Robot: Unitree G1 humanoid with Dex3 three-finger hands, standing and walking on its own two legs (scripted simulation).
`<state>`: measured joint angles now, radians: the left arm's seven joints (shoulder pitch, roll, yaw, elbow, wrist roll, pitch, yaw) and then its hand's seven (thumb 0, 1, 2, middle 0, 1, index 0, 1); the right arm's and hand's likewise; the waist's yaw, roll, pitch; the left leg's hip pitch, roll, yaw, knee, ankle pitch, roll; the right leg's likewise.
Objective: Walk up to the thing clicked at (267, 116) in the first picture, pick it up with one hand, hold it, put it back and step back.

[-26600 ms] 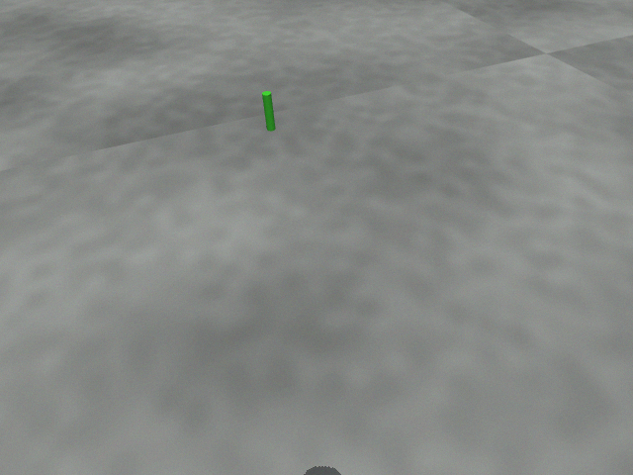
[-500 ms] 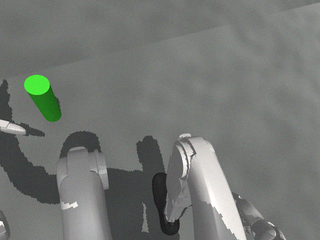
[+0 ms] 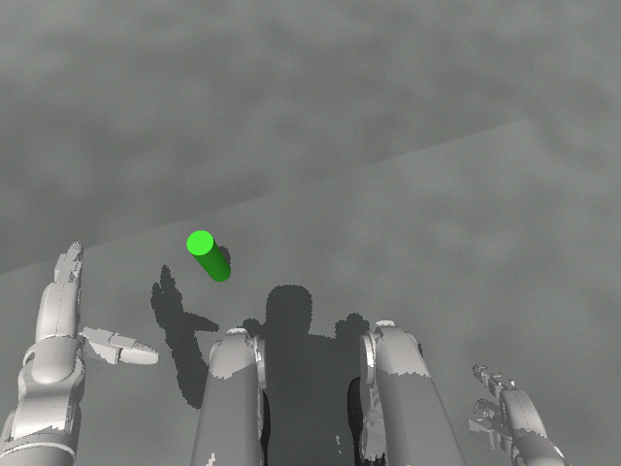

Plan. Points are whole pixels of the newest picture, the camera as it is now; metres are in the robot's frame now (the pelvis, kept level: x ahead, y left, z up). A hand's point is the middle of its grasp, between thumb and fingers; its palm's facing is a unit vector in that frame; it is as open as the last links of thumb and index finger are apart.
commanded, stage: home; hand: left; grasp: from the side
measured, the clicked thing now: (211, 259) +0.48 +0.22 -0.40
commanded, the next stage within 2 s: none
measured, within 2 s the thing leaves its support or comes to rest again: neither
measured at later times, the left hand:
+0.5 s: hand (62, 360) +0.25 +0.21 +0.10, palm faces +0.14 -0.93 -0.34, open 17.4 cm
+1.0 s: hand (41, 405) +0.23 +0.19 +0.16, palm faces +0.16 -0.94 -0.30, open 17.5 cm
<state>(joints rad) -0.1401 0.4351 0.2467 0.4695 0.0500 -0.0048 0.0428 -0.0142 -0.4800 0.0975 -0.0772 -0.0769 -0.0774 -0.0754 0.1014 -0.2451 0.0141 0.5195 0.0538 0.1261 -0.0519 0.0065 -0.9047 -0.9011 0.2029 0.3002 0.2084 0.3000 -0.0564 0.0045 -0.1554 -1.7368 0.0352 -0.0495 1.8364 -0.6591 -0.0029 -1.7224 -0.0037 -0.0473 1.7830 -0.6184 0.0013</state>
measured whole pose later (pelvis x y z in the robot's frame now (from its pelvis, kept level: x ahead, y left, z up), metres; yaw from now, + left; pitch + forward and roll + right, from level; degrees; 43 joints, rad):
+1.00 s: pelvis +0.07 +0.00 +0.21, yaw +3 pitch +8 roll -2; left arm 0.46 0.22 -0.01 0.00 -0.01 0.26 0.15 -0.01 -0.55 0.05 -0.06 -0.06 -0.06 -0.05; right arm 0.27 -0.21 0.04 0.48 0.01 -0.10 -0.19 0.01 -0.90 -0.90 0.20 0.30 0.21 0.30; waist -0.02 0.04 -0.11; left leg -0.63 0.03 -0.03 0.96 -0.47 -0.01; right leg -0.61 0.00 -0.05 0.92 -0.45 0.00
